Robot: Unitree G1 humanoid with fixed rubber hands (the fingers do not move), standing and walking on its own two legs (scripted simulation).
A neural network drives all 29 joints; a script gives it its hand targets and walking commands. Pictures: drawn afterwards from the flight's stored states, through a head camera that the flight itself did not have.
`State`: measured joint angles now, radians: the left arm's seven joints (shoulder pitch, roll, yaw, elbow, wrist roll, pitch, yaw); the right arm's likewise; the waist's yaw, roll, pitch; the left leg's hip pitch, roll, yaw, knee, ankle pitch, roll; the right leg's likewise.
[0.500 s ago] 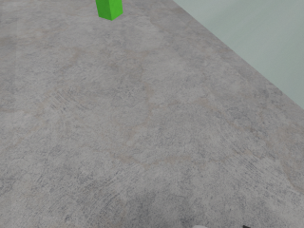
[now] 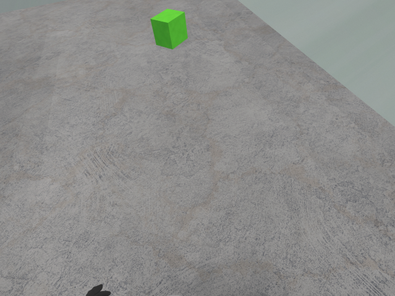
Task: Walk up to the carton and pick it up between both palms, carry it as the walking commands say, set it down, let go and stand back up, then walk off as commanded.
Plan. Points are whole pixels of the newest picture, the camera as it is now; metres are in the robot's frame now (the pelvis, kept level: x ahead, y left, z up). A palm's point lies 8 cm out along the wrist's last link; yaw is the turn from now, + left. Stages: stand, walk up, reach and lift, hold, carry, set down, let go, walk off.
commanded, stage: walk up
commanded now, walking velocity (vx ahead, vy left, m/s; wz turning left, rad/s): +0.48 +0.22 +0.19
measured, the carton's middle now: (169, 28) +2.66 +0.37 -0.63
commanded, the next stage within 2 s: none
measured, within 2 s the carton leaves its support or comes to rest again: neither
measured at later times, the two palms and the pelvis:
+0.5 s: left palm (70, 258) +0.24 +0.36 -0.13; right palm (274, 225) +0.29 -0.15 -0.10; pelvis +0.21 +0.10 +0.01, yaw +2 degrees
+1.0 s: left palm (96, 181) +0.43 +0.32 -0.09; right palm (277, 168) +0.48 -0.20 -0.14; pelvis +0.43 +0.05 +0.01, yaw +3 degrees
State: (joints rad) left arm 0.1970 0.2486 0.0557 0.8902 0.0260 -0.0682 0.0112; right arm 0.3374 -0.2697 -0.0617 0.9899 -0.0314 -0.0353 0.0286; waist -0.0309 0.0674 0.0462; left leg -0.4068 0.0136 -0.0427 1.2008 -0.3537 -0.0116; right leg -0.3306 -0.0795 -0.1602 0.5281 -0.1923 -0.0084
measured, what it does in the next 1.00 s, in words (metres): walks ahead: left foot, then right foot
